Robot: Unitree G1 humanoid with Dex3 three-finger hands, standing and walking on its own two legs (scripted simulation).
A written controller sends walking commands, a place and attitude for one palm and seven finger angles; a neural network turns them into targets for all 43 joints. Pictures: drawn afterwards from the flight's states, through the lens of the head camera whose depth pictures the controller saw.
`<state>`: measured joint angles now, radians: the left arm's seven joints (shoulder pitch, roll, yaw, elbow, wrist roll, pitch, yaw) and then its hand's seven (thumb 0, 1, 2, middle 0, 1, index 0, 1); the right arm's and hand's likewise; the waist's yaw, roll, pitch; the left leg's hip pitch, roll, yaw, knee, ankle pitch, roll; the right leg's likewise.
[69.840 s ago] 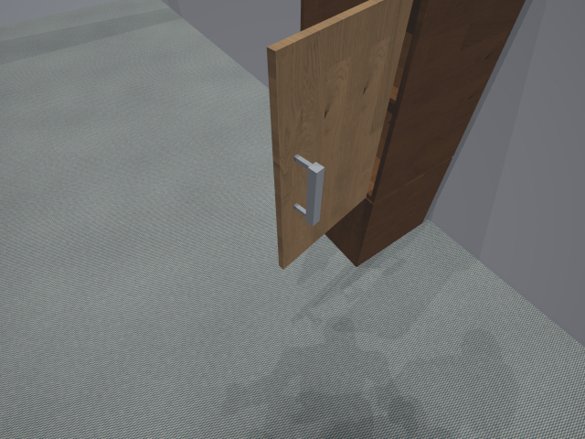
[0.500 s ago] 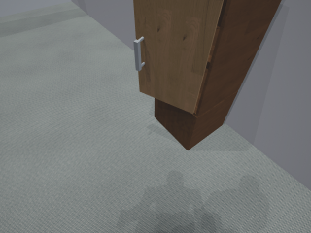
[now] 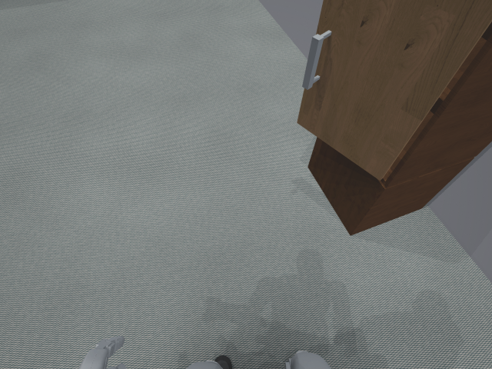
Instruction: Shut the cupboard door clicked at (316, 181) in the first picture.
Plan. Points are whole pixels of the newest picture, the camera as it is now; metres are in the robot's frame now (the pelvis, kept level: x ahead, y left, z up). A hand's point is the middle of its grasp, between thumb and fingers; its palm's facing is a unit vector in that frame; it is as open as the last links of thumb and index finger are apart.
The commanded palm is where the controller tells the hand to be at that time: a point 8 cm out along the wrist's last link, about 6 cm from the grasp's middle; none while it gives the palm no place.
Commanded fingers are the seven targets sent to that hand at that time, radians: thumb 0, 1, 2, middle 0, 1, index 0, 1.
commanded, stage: walk to a spot facing it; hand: left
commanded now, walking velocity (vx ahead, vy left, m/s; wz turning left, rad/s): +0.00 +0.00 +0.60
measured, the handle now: (316, 60) +0.90 -0.18 -0.05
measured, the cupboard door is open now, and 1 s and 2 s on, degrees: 23 23 23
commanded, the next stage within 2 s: turn to face it in 1.58 s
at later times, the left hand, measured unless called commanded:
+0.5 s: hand out of the picture -0.03 +0.17 -0.17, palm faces +0.40 -0.88 -0.26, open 7.3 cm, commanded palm none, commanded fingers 0.00 0.90 0.90 -0.20 -0.30 -0.20 -0.30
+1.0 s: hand out of the picture +0.03 +0.18 -0.14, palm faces +0.62 -0.73 -0.28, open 7.3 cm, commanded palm none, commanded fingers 0.00 0.90 0.90 -0.20 -0.30 -0.20 -0.30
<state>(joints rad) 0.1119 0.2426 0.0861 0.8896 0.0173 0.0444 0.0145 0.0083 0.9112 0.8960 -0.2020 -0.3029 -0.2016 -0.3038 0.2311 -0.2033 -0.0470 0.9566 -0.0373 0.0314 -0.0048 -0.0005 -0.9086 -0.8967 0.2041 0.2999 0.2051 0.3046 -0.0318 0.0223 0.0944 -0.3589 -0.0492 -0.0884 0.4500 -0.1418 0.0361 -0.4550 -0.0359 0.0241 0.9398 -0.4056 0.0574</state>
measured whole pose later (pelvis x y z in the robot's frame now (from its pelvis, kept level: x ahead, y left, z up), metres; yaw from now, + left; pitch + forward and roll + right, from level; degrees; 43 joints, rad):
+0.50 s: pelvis +0.00 -0.04 -0.01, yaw +22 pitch +1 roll +1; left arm 0.24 0.20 0.06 0.89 0.03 0.01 0.02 0.01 0.91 0.90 -0.21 -0.30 -0.21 -0.30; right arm 0.13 -0.25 -0.07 0.90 -0.02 0.07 0.03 0.00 -0.92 -0.90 0.20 0.30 0.20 0.30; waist 0.01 -0.02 0.13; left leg -0.33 0.02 0.06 0.69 -0.38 -0.04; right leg -0.21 -0.14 -0.23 0.60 -0.39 0.02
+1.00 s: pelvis +0.08 -0.04 -0.01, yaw +39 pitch +0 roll +1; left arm 0.22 0.20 0.06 0.86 0.03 -0.03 -0.01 0.01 0.91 0.90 -0.20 -0.30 -0.20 -0.30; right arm 0.29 -0.25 -0.07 0.99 -0.04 0.05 0.02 0.00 -0.91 -0.90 0.20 0.30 0.20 0.30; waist -0.01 0.05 0.03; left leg -0.44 -0.03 -0.07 1.07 -0.46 0.01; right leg -0.29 -0.07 -0.13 0.59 -0.31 -0.02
